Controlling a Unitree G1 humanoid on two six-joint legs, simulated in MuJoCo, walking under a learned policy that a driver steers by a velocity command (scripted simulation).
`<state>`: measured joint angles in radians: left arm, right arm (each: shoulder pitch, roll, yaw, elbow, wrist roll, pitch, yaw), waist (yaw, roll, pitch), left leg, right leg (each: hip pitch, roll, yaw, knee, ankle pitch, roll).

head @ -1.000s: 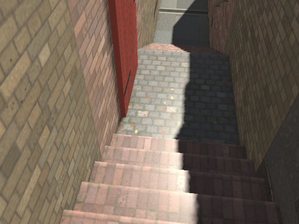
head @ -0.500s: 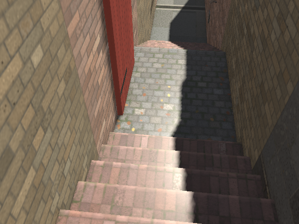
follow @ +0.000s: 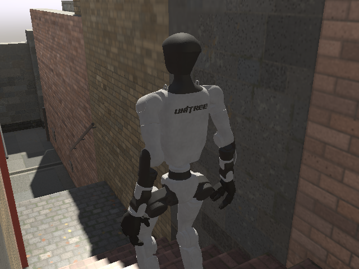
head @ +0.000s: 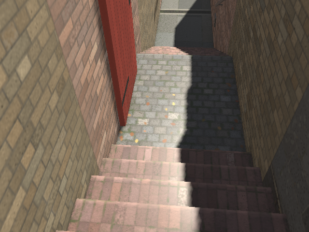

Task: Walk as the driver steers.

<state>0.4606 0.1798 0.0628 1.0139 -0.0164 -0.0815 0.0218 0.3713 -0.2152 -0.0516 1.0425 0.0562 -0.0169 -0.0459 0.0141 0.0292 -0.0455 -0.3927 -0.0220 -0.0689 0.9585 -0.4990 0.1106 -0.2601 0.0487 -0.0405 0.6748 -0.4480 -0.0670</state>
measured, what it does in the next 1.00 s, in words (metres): goes down: left foot 0.16 m lower, then right foot 0.16 m lower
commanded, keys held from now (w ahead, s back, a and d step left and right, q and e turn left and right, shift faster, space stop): w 1.00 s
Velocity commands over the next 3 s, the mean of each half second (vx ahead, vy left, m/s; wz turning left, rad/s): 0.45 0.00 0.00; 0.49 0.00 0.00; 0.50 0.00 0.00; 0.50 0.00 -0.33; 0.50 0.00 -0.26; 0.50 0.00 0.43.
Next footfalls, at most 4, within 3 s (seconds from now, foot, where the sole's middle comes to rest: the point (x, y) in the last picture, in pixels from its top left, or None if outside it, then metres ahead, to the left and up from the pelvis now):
0.34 left None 0.25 0.08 -0.92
0.80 right None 0.50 -0.15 -1.08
1.32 left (159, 220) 0.79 0.05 -1.25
1.84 right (195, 195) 1.04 -0.20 -1.41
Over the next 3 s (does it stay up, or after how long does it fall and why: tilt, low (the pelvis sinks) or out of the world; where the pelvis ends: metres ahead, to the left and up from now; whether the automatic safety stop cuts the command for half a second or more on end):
stays up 1.52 -0.25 -0.97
